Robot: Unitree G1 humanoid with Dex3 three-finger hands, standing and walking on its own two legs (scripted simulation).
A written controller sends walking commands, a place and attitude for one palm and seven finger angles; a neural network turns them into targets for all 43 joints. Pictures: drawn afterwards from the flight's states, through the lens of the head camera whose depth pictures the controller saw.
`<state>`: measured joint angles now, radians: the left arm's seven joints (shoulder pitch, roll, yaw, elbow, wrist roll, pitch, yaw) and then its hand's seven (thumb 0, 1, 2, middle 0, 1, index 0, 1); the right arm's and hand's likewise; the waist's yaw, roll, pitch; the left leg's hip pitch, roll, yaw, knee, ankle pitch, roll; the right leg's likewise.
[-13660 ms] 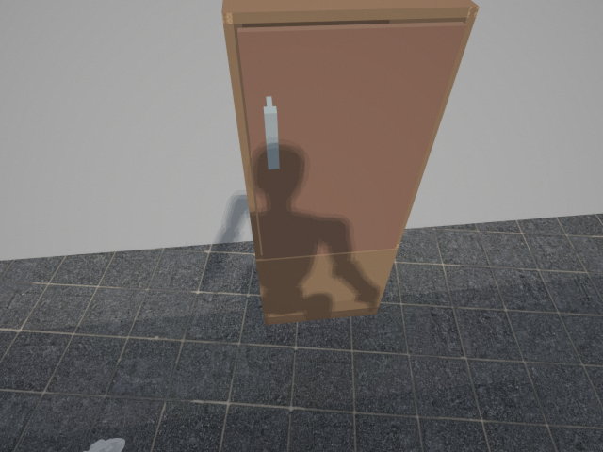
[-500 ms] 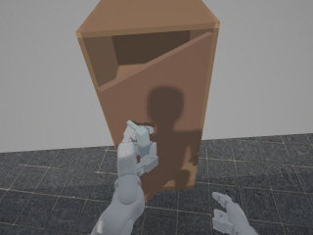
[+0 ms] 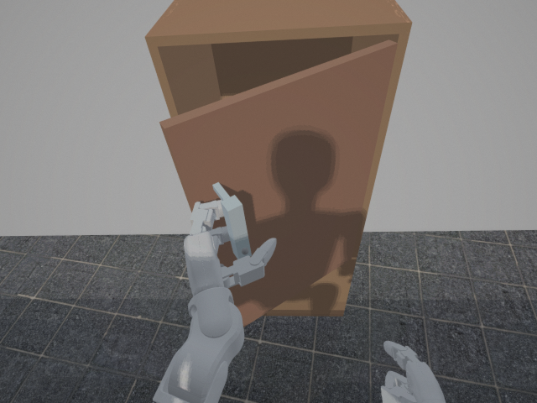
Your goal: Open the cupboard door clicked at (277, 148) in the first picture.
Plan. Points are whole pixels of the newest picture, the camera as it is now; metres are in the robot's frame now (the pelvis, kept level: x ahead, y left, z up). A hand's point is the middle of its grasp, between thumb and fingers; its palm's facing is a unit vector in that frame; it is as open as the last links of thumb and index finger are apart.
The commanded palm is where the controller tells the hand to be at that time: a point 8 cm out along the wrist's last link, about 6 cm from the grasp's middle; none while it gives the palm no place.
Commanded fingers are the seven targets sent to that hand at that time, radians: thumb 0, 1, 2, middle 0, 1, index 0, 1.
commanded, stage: open thumb and fingers to let go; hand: left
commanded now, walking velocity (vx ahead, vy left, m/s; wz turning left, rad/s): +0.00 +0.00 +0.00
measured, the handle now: (231, 222) +0.35 +0.08 +0.10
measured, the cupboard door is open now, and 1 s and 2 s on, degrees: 34 39 39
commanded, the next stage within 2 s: slide the hand sideways off the handle in 0.46 s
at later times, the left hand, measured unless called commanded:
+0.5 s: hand (251, 254) +0.29 +0.04 +0.11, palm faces +0.28 -0.96 -0.07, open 15.6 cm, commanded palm +0.24 +0.06 +0.10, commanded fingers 0.00 -0.50 0.30 -0.15 -0.30 -0.15 -0.30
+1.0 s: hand (257, 284) +0.25 +0.03 +0.11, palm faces -0.09 -1.00 +0.01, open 16.4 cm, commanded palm +0.22 +0.09 +0.10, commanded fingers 0.00 -0.50 0.30 -0.15 -0.30 -0.15 -0.30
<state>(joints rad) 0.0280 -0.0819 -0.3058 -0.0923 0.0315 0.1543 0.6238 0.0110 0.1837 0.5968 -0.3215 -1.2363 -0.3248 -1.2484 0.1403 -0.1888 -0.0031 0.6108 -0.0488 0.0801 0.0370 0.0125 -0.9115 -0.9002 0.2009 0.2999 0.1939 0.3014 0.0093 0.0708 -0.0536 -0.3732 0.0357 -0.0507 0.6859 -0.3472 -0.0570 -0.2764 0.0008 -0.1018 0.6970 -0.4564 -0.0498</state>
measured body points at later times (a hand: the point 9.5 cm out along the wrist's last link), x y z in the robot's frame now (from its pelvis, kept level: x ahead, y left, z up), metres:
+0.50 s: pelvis -0.04 +0.02 -0.01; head -0.04 +0.00 +0.44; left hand +0.27 +0.09 +0.12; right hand +0.15 -0.17 -0.11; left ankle +0.01 +0.16 -0.72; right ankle -0.05 -0.08 -0.72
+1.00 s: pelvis -0.05 +0.03 +0.00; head -0.07 +0.01 +0.45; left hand +0.25 +0.08 +0.11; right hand +0.11 -0.19 -0.09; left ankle +0.01 +0.16 -0.72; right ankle -0.05 -0.08 -0.72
